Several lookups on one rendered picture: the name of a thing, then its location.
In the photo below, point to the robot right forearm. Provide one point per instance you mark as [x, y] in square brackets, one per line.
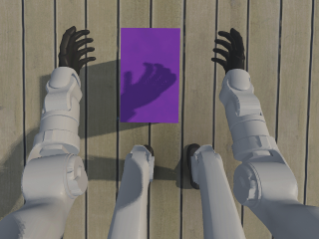
[251, 139]

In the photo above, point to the robot left forearm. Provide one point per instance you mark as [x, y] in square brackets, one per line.
[60, 118]

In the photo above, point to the left robot upper arm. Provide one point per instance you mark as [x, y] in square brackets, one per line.
[50, 186]

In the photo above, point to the robot right hand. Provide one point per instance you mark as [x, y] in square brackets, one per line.
[235, 58]

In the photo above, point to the left robot thigh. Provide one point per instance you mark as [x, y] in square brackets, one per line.
[129, 219]

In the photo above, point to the robot right shin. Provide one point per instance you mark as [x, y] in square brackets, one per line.
[208, 147]

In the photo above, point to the carton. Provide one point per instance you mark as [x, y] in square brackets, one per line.
[149, 87]

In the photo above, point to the robot left hand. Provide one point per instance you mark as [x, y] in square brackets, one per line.
[69, 55]

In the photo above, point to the right robot upper arm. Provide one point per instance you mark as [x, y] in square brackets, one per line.
[270, 191]

